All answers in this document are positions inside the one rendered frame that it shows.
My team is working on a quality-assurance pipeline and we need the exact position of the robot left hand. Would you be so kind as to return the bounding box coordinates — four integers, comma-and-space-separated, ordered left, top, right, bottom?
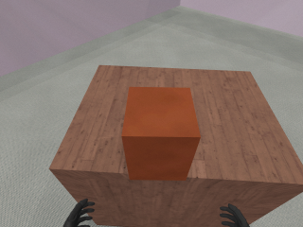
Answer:
63, 199, 95, 227

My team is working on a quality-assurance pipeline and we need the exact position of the pedestal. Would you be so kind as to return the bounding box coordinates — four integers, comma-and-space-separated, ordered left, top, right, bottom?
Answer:
49, 65, 303, 227

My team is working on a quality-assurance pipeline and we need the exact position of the carton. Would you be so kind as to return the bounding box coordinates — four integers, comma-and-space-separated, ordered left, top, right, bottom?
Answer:
121, 87, 201, 181

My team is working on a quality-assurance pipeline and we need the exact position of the robot right hand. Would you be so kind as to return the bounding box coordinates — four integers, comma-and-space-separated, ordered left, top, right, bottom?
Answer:
220, 203, 250, 227

